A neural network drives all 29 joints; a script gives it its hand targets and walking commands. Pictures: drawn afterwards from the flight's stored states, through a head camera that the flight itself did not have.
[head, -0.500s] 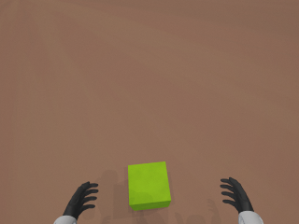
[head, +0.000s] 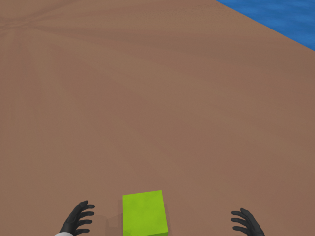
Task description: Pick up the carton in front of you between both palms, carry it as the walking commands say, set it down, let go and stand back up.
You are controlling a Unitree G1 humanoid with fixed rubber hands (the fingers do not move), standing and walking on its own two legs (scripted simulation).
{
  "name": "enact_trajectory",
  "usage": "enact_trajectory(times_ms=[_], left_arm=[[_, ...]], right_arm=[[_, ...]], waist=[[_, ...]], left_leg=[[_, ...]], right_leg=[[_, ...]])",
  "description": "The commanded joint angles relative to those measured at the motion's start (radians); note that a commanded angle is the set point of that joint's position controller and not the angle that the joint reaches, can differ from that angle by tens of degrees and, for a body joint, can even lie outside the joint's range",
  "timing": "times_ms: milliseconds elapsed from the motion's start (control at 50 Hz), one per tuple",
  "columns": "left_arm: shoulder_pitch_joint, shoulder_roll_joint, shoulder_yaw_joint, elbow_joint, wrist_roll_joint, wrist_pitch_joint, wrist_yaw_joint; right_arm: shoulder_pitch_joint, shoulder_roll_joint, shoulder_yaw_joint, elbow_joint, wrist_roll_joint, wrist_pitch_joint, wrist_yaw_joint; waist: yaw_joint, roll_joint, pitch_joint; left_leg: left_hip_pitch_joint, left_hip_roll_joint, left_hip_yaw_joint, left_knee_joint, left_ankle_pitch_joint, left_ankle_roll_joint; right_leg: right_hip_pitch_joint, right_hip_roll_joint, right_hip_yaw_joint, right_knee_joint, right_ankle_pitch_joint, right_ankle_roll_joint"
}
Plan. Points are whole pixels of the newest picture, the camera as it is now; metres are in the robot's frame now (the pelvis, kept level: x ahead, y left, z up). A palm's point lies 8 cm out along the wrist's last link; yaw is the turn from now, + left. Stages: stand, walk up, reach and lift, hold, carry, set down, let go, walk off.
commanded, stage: let go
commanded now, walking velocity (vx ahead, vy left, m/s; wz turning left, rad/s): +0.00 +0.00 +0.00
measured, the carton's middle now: (144, 219) +0.35 +0.09 -0.65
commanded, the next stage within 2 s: stand in 0.06 s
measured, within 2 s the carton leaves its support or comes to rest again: neither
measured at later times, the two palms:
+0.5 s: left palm out of the picture +0.13 +0.31 -0.10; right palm out of the picture +0.12 -0.26 -0.08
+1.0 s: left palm out of the picture +0.10 +0.32 -0.11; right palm out of the picture +0.09 -0.28 -0.09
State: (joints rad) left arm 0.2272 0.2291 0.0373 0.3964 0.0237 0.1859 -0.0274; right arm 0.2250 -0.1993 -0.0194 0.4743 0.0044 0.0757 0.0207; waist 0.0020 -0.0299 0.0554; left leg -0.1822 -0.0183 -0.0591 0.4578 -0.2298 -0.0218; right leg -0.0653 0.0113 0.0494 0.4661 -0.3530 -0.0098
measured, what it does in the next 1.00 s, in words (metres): stands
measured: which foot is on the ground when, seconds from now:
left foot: down 0.00-1.00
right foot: down 0.00-1.00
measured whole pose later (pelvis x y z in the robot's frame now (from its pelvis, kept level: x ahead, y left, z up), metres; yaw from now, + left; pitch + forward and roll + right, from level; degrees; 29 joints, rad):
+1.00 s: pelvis +0.00 +0.03 +0.00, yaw -2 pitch -2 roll +0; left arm 0.20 0.38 0.01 0.87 0.03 0.00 0.03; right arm 0.13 -0.35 -0.02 0.95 -0.03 0.00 -0.01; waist -0.01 -0.04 0.02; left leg -0.19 -0.02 -0.01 0.44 -0.22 0.01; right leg -0.06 -0.01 0.08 0.40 -0.30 0.03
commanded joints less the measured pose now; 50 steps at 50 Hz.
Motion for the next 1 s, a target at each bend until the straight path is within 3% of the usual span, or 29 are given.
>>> enact_trajectory(times_ms=[0, 40, 60, 120, 160, 200, 360, 500, 980], left_arm=[[-0.029, 0.095, 0.024, -0.106, -0.002, 0.001, 0.012], [-0.029, 0.091, 0.02, -0.113, -0.003, 0.011, 0.017], [-0.063, 0.206, 0.052, 0.02, 0.007, -0.059, 0.05], [-0.044, 0.178, 0.045, 0.061, 0.025, -0.126, 0.056], [-0.041, 0.178, 0.049, 0.095, 0.024, -0.145, 0.048], [-0.033, 0.19, 0.053, 0.128, 0.025, -0.159, 0.043], [-0.018, 0.232, 0.045, 0.219, 0.021, -0.184, 0.052], [-0.011, 0.254, 0.03, 0.284, 0.013, -0.187, 0.06], [-0.046, 0.294, 0.004, 0.434, 0.006, -0.197, 0.058]], right_arm=[[-0.031, -0.092, -0.033, -0.085, -0.004, -0.01, -0.002], [-0.031, -0.094, -0.036, -0.081, -0.006, -0.003, 0.002], [-0.036, -0.213, -0.055, 0.063, -0.062, -0.025, -0.027], [-0.054, -0.227, -0.065, 0.104, -0.064, -0.056, -0.043], [-0.087, -0.229, -0.066, 0.128, -0.057, -0.072, -0.041], [-0.103, -0.23, -0.067, 0.153, -0.055, -0.079, -0.038], [-0.093, -0.26, -0.068, 0.235, -0.049, -0.084, -0.042], [-0.096, -0.284, -0.058, 0.29, -0.042, -0.085, -0.046], [-0.128, -0.317, -0.032, 0.434, -0.028, -0.087, -0.039]], waist=[[-0.003, -0.008, -0.063], [-0.007, 0.003, -0.056], [0.01, -0.108, -0.041], [-0.007, -0.006, -0.039], [0.001, 0.052, -0.055], [0.003, 0.066, -0.069], [-0.008, 0.067, -0.102], [-0.006, 0.041, -0.099], [-0.01, 0.027, -0.055]], left_leg=[[0.176, -0.08, 0.069, 0.005, 0.272, 0.004], [0.192, -0.075, 0.065, 0.0, 0.276, 0.002], [0.043, 0.055, 0.015, 0.03, 0.238, 0.001], [-0.036, 0.06, -0.027, -0.022, -0.015, 0.016], [-0.068, 0.065, -0.046, -0.046, -0.065, 0.029], [-0.062, 0.07, -0.052, -0.047, -0.029, 0.039], [0.025, 0.089, -0.056, -0.014, 0.2, 0.046], [0.052, 0.094, -0.053, -0.013, 0.281, 0.046], [0.078, 0.102, -0.054, -0.08, 0.197, 0.048]], right_leg=[[-0.169, 0.017, -0.024, -0.086, 0.423, 0.044], [-0.184, 0.022, -0.033, -0.089, 0.374, 0.037], [-0.187, -0.027, -0.023, -0.065, 0.211, 0.053], [-0.184, -0.038, 0.029, -0.067, 0.012, 0.027], [-0.153, -0.033, 0.023, -0.04, 0.048, 0.019], [-0.139, -0.036, 0.024, -0.032, 0.09, 0.017], [-0.123, -0.05, 0.046, -0.043, 0.205, 0.02], [-0.101, -0.063, 0.054, -0.055, 0.275, 0.022], [-0.088, -0.089, 0.074, -0.138, 0.244, 0.014]])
